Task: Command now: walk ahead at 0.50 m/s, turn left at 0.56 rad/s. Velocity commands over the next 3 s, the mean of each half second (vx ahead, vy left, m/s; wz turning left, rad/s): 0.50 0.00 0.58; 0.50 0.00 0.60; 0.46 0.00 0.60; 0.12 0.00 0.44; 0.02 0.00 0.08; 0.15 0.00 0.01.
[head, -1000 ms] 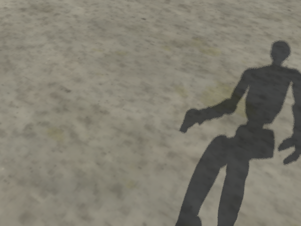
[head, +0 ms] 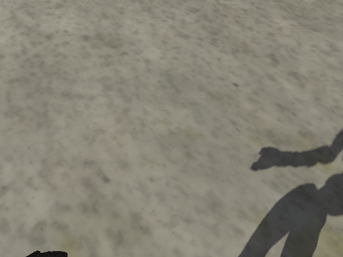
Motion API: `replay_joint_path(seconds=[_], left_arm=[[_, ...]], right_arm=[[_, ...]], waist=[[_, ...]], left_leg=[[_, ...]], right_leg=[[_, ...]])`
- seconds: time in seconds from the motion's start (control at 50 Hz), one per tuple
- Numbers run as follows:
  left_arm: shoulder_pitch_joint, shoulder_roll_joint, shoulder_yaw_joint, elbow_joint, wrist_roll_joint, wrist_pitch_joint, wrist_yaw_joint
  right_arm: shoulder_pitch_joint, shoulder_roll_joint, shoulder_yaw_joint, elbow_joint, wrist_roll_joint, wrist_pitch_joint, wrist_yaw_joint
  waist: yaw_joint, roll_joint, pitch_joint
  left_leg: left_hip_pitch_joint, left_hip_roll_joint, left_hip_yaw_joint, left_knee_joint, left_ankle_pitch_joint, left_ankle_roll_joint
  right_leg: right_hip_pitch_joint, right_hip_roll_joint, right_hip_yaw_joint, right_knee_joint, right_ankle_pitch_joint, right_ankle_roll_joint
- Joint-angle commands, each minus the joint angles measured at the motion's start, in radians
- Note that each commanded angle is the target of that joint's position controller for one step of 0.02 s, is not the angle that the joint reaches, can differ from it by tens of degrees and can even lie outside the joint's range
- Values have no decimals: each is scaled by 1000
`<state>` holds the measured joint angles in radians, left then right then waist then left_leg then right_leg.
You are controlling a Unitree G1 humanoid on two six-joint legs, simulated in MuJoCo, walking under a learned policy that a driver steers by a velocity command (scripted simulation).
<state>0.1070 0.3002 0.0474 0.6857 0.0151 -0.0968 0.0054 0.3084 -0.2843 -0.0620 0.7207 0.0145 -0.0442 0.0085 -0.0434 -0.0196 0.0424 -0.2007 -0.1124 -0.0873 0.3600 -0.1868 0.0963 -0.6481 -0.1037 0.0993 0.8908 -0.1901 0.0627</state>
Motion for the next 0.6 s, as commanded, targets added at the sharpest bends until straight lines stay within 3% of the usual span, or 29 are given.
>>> replay_joint_path(seconds=[0.02,0.06,0.1,0.14,0.18,0.2,0.22,0.24,0.26,0.28,0.3,0.34,0.38,0.44,0.54,0.6], left_arm=[[-65,34,1,-64,-3,-8,-3],[-118,49,4,-77,-17,-14,-12],[-130,79,15,-84,-24,-22,-20],[-100,110,29,-80,-27,-32,-25],[40,142,52,-44,-20,-42,-19],[173,190,67,-32,-1,-46,-11],[268,281,88,-4,14,-33,-10],[273,213,78,3,-12,-27,-18],[224,139,57,-13,-16,-23,-14],[177,113,47,-16,-9,-15,-11],[146,89,38,-9,-4,-11,-10],[127,66,30,5,-1,-14,-6],[132,76,35,24,-10,-20,-6],[139,116,49,49,-8,-21,-5],[156,150,54,84,-15,-5,2],[195,175,60,110,-28,10,1]], right_arm=[[-19,-176,-49,-69,9,-6,-21],[20,-182,-51,-57,10,2,-24],[41,-173,-50,-50,15,8,-26],[32,-170,-52,-52,12,11,-29],[9,-134,-41,-64,6,11,-27],[15,-73,-18,-80,-6,8,-22],[157,2,5,-113,12,-3,-20],[168,-92,-6,-96,30,-5,-22],[65,-162,-26,-98,26,0,-23],[-5,-167,-30,-111,12,5,-25],[-44,-156,-33,-124,1,6,-23],[-38,-121,-33,-133,13,14,-10],[-45,-83,-25,-143,16,25,-5],[-99,-64,-17,-166,7,30,-1],[-229,-40,-4,-190,8,14,27],[-300,-39,-2,-219,12,12,44]], waist=[[-5,98,-53],[-31,113,-60],[-29,122,-62],[0,145,-61],[79,150,-111],[137,63,-236],[82,-250,-361],[98,-259,-337],[130,-148,-205],[124,-81,-130],[110,-66,-74],[77,-105,-45],[69,-99,-33],[72,-62,-18],[116,-39,11],[134,-37,37]], left_leg=[[-100,169,-125,-102,231,133],[-76,187,-171,-85,157,118],[-14,215,-240,-35,93,104],[33,246,-307,23,73,86],[12,202,-299,155,116,43],[-75,141,-226,404,31,7],[-417,-7,-85,750,-371,-63],[-578,67,-91,915,-397,-77],[-614,107,-87,963,-298,-83],[-591,140,-53,950,-221,-88],[-568,166,-51,906,-171,-90],[-499,202,-37,847,-125,-90],[-501,213,-17,797,-111,-97],[-547,225,-10,684,-27,-115],[-488,208,61,415,198,-99],[-471,192,104,318,179,-71]], right_leg=[[145,73,-66,-224,213,26],[180,101,-59,-309,270,26],[191,104,-26,-371,244,10],[224,98,-9,-396,173,-22],[418,87,-25,-446,141,-75],[646,-57,108,-437,64,-135],[973,-290,563,-518,-137,-302],[975,-334,748,-586,-404,-328],[865,-281,589,-605,-411,-280],[750,-234,431,-604,-264,-244],[658,-192,323,-620,-130,-233],[568,-144,183,-663,-2,-220],[544,-145,104,-699,68,-237],[563,-166,17,-729,177,-259],[597,-136,-157,-728,261,-220],[664,-159,-204,-709,312,-203]])
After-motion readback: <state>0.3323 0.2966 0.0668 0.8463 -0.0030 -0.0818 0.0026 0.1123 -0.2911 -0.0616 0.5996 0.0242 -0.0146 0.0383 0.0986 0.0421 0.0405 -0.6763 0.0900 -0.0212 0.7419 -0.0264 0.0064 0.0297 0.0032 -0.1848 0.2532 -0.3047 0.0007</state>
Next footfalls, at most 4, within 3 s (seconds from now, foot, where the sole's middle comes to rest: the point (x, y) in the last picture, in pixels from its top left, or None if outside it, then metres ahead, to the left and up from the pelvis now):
0.20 right None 0.30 -0.15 -0.78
0.72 left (121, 245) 0.50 0.18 -0.78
1.18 right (130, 167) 0.84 0.16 -0.78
1.66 left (52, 180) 0.79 0.49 -0.78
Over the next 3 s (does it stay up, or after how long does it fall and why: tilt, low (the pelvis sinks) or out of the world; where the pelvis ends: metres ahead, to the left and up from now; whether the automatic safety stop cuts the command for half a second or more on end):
stays up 0.87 0.46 -0.01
